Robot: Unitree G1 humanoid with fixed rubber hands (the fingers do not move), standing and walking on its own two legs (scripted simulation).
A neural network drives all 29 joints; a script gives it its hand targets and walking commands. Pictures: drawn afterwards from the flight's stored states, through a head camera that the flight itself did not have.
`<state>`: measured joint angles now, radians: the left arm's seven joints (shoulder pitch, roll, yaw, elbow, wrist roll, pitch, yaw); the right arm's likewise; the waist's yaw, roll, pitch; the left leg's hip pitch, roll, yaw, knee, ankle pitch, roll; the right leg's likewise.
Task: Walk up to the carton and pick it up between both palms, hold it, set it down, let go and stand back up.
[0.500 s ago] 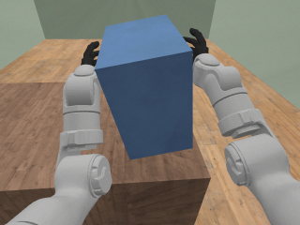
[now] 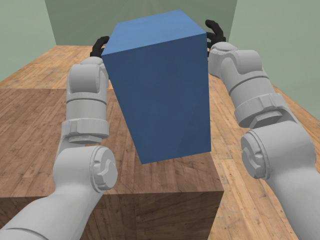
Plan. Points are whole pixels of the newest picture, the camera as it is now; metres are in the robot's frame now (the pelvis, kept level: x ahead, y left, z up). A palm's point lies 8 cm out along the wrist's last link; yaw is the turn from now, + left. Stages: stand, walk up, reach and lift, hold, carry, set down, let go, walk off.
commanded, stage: hold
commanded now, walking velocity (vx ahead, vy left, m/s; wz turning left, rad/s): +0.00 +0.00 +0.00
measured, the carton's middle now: (161, 83) +0.39 +0.00 +0.27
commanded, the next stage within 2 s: none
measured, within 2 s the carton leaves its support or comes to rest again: neither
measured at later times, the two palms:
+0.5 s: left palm (95, 68) +0.37 +0.15 +0.32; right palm (212, 54) +0.37 -0.11 +0.35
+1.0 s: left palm (95, 62) +0.37 +0.15 +0.33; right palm (214, 51) +0.37 -0.11 +0.36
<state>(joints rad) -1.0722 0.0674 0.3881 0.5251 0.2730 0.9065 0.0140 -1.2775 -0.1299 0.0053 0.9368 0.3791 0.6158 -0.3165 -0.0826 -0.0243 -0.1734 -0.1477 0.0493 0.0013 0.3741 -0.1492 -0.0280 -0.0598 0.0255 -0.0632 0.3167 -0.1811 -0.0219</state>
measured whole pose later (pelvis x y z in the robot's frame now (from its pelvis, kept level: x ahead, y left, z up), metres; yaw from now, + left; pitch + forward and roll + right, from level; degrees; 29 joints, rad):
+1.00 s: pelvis +0.00 +0.00 +0.00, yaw +0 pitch -4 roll -1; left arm -1.12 0.08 0.39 0.59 0.27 0.90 0.03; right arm -1.30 -0.15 0.02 0.98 0.41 0.64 -0.32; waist -0.08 -0.02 -0.20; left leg -0.17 0.04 -0.03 0.39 -0.16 -0.03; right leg -0.06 0.04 -0.05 0.30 -0.18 -0.02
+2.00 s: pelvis +0.01 +0.01 +0.00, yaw +0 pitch -4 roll -2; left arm -1.08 0.06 0.37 0.53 0.27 0.91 0.04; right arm -1.28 -0.16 0.04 0.95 0.44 0.66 -0.33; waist -0.09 -0.01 -0.20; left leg -0.17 0.03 -0.04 0.41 -0.17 -0.02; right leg -0.06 0.04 -0.02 0.30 -0.18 -0.01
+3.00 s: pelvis +0.01 +0.01 +0.00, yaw +0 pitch -3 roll -2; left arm -1.10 0.06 0.36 0.56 0.26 0.90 0.05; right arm -1.30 -0.17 0.03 0.97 0.44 0.67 -0.32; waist -0.09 -0.01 -0.21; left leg -0.19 0.03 -0.06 0.41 -0.17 -0.02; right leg -0.08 0.04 -0.01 0.30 -0.18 -0.01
